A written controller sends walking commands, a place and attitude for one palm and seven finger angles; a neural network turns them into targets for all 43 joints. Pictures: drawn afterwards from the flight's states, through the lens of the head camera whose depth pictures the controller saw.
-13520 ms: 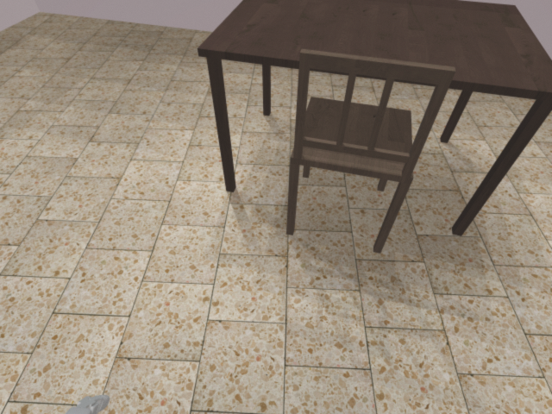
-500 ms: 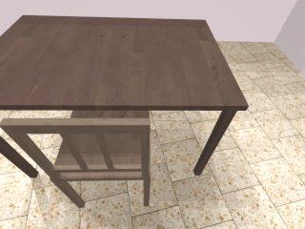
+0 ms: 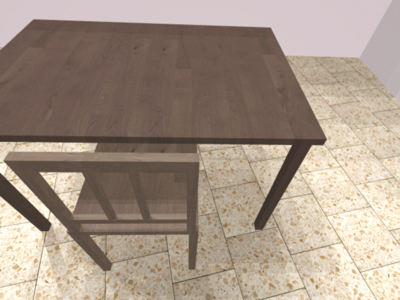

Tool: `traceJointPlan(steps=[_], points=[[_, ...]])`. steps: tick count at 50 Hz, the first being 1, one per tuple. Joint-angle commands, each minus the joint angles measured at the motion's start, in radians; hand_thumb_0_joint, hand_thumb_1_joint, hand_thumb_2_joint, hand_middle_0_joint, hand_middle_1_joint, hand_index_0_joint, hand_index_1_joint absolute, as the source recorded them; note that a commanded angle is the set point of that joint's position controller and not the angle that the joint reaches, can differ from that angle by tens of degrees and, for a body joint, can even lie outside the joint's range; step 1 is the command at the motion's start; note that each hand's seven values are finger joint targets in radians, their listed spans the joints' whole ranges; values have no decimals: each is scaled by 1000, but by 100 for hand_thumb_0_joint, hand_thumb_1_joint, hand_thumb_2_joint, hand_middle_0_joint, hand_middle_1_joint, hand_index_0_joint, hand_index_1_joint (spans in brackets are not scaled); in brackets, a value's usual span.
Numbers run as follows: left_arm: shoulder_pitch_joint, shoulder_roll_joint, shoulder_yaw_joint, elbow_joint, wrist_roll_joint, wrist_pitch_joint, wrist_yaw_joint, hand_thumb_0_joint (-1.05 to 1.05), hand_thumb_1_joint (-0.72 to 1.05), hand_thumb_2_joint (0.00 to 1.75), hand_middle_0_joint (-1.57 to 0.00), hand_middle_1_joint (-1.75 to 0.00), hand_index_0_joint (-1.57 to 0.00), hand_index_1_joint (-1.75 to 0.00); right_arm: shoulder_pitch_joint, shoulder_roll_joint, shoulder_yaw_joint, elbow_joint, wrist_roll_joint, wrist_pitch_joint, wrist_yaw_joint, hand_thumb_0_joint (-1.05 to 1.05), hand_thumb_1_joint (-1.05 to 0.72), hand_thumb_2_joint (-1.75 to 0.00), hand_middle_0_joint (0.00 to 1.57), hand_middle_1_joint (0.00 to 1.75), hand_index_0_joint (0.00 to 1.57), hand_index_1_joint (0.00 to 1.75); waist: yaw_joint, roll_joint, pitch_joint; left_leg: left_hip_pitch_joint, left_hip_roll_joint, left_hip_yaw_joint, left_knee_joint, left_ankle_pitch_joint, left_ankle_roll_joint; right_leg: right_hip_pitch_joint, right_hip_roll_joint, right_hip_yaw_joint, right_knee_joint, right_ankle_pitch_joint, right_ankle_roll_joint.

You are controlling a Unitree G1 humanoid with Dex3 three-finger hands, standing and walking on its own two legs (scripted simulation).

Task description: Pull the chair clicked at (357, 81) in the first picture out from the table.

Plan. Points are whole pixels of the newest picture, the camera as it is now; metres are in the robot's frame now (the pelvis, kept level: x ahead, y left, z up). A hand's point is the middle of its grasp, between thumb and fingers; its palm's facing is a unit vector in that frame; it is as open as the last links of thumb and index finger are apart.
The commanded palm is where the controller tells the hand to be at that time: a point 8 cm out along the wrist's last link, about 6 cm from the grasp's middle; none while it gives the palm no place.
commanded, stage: look again from close up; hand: left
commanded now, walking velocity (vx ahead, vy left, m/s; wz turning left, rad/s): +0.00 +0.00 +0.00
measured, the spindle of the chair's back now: (101, 196) +0.37 +0.29 -0.10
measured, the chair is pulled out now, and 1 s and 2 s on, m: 0.00 0.00 0.00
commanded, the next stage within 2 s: raise the hand toward the chair's back in 0.34 s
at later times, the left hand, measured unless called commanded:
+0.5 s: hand out of the picture +0.01 +0.18 -0.16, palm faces +0.13 -0.97 -0.20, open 7.3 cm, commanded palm +0.09 +0.22 -0.08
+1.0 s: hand out of the picture +0.12 +0.18 -0.06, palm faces +0.22 -0.97 -0.07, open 10.4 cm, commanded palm +0.11 +0.22 -0.06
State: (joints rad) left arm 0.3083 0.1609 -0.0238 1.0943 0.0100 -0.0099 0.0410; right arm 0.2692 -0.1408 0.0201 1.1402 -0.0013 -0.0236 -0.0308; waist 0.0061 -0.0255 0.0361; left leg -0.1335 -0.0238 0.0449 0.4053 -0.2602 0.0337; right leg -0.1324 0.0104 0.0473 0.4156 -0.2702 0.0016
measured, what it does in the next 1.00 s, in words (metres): lowers itself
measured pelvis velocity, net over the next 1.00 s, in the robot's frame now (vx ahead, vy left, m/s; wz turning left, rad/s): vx -0.05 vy -0.03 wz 0.08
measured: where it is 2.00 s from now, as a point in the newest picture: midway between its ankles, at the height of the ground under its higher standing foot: outside the picture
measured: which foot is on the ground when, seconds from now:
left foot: down 0.00-1.00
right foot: down 0.00-1.00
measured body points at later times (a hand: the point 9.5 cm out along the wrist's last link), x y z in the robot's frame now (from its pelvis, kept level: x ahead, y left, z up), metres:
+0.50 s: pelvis -0.01 +0.01 +0.00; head +0.01 +0.02 +0.45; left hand +0.01 +0.24 -0.15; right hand +0.00 -0.22 -0.15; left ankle -0.03 +0.10 -0.74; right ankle -0.03 -0.12 -0.74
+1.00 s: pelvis -0.05 -0.03 -0.11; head +0.02 -0.01 +0.33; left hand +0.10 +0.23 -0.05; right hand +0.21 -0.23 -0.16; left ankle -0.03 +0.09 -0.74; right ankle -0.03 -0.12 -0.74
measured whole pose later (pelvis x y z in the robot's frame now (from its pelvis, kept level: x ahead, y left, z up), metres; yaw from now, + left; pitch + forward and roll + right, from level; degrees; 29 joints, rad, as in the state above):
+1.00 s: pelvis -0.05 -0.03 -0.11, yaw +4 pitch +16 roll -2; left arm 0.52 0.20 0.15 -0.06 -0.24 -0.57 -0.17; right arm 0.11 -0.23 -0.01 0.50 -0.01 -0.20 -0.02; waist 0.04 0.00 -0.16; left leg -1.00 0.00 -0.08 1.27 -0.56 -0.02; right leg -0.94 0.03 -0.11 1.23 -0.58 -0.06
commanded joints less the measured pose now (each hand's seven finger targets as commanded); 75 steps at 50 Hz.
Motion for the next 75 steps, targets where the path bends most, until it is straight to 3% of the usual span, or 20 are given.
traceJointPlan(steps=[1, 21, 22, 23, 24, 25, 26, 28, 29, 31, 33, 35, 39, 42, 44, 49, 52, 56, 64, 75], points=[[81, 97, 14, -21, -1, -13, 4, 0, 90, 90, -20, -30, -20, -30, 60, -104, -19, -25, 0, -18, -6, 0, -90, -90, 20, 30, 20, 30, -1, 29, 20, 15, 122, -101, -58, 234, 6, -65, -98, 77, -57, 200, -29], [97, 81, 11, -15, 0, -10, 5, 0, 90, 90, -20, -30, -20, -30, 71, -94, -20, -21, 1, -18, -7, 0, -90, -90, 20, 30, 20, 30, -1, 18, 43, -2, 122, -108, -70, 197, 9, -82, -94, 75, -62, 162, -25], [120, 109, 19, 13, 18, -36, 38, 0, 90, 90, -20, -30, -20, -30, -12, -139, -20, -97, 4, -22, 4, 0, -90, -90, 20, 30, 20, 30, 14, 70, 56, -86, 130, -77, 121, 342, -22, -85, -142, 71, -44, 434, -19], [-593, 329, 139, -1550, -194, -227, 40, 0, 88, 89, -20, -30, -20, -30, 25, -305, -53, -459, 49, -151, -38, 0, -90, -90, 20, 30, 20, 30, -101, 207, -453, 187, 28, -79, 9, 381, -26, -12, -32, -32, 63, 346, -33], [-457, 383, 211, -1480, -146, -207, 101, 0, 85, 88, -20, -29, -20, -29, -70, -207, -22, -391, 50, -226, -75, 0, -90, -90, 20, 30, 20, 30, -59, 223, -397, 211, 88, -44, 10, 362, -39, -96, 0, -61, 123, 129, -25], [-10, 70, 15, -1234, -129, -84, 99, 0, 83, 87, -19, -29, -19, -29, -53, -178, -32, -433, 42, -280, -61, 0, -90, -90, 20, 30, 20, 30, -48, 229, -286, 109, 92, -78, -19, 326, -44, -196, 8, -112, 171, -15, -31], [75, -66, -47, -1102, -165, -39, 94, 0, 81, 86, -19, -29, -19, -29, -45, -181, -32, -400, 53, -295, -57, 0, -90, -90, 20, 30, 20, 30, -55, 133, -138, -27, 67, -95, 9, 222, -40, -247, -7, -130, 189, -33, -21], [-42, -3, 4, -1145, -175, -142, 65, 0, 76, 84, -19, -28, -19, -28, -59, -240, -57, -470, 31, -314, -46, 0, -90, -90, 20, 30, 20, 30, -90, 51, -27, -203, 42, -124, 135, 2, -28, -360, -9, -150, 166, -35, -15], [0, -20, 31, -1063, -170, -200, 46, 0, 74, 83, -18, -27, -18, -27, -59, -240, -69, -498, 19, -310, -34, 0, -90, -90, 20, 30, 20, 30, -96, -69, -25, -288, 30, -126, 196, -53, -31, -419, -2, -171, 205, -79, -17], [184, -121, 10, -906, -200, -349, -53, 0, 69, 81, -18, -27, -18, -27, -109, -227, -89, -552, 0, -314, -5, 0, -90, -90, 20, 30, 20, 30, -22, -227, -92, -445, 32, -108, 338, -79, -46, -566, 6, -182, 345, -161, -26], [321, -75, 78, -914, -247, -512, -185, 0, 64, 79, -17, -26, -17, -26, -134, -231, -108, -616, -3, -306, 32, 0, -90, -90, 20, 30, 20, 30, 34, -214, -175, -561, 18, -76, 443, -57, -59, -590, 2, -152, 439, -150, -37], [367, 56, 199, -873, -237, -600, -281, 0, 60, 77, -17, -25, -17, -25, -151, -239, -122, -684, 7, -281, 65, 0, -90, -90, 20, 30, 20, 30, 65, -80, -247, -608, 3, -51, 514, -1, -62, -577, -4, -127, 531, -53, -53], [238, 166, 289, -1106, -243, -501, -269, 0, 50, 73, -16, -24, -16, -24, -194, -223, -112, -802, 27, -199, 47, 0, -90, -90, 20, 30, 20, 30, 88, 13, -329, -704, -14, -12, 557, -122, -37, -569, -8, -69, 552, -155, -44], [137, 156, 274, -1426, -252, -541, -179, 0, 43, 70, -15, -23, -15, -23, -143, -194, -109, -828, 10, -191, 24, 0, -90, -90, 20, 30, 20, 30, 46, 148, -445, -617, 8, -40, 613, -6, -15, -590, 5, -56, 588, -29, -46], [-5, 169, 228, -1563, -234, -615, -150, 0, 39, 68, -15, -22, -15, -22, -104, -194, -98, -790, -5, -192, 12, 0, -90, -90, 20, 30, 20, 30, -27, 132, -467, -603, 23, -67, 671, 47, -7, -657, 15, -55, 617, 25, -37], [0, 100, 99, -1347, -257, -644, -298, 0, 27, 63, -14, -20, -14, -20, -119, -219, -74, -723, 5, -237, -9, 0, -90, -90, 20, 30, 20, 30, -109, 71, -331, -744, 30, -93, 754, -110, 1, -780, 14, -25, 582, -144, -29], [73, 184, 192, -1267, -295, -513, -383, 0, 20, 60, -13, -19, -13, -19, -118, -229, -75, -740, 31, -231, -30, 0, -90, -90, 20, 30, 20, 30, -51, 32, -415, -799, 20, -73, 752, -136, 2, -647, -9, 36, 523, -214, -16], [108, 237, 341, -1311, -343, -379, -363, 0, 11, 56, -12, -18, -12, -18, -137, -199, -76, -762, 41, -206, -45, 0, -90, -90, 20, 30, 20, 30, 15, -8, -513, -783, 17, -68, 717, -52, -2, -467, -38, 62, 504, -73, 8], [117, 161, 277, -1252, -306, -476, -273, 0, -8, 48, -10, -15, -10, -15, -126, -192, -84, -711, 23, -227, -34, 0, -90, -90, 20, 30, 20, 30, -16, -9, -387, -758, 24, -80, 669, -39, -5, -575, -21, -14, 537, -44, -1], [78, 198, 284, -1321, -301, -518, -244, 0, -34, 37, -8, -11, -8, -11, -99, -221, -87, -734, 20, -224, -36, 0, -90, -90, 20, 30, 20, 30, -10, 72, -422, -637, 25, -90, 604, -12, -7, -635, 1, -95, 569, -66, -27]])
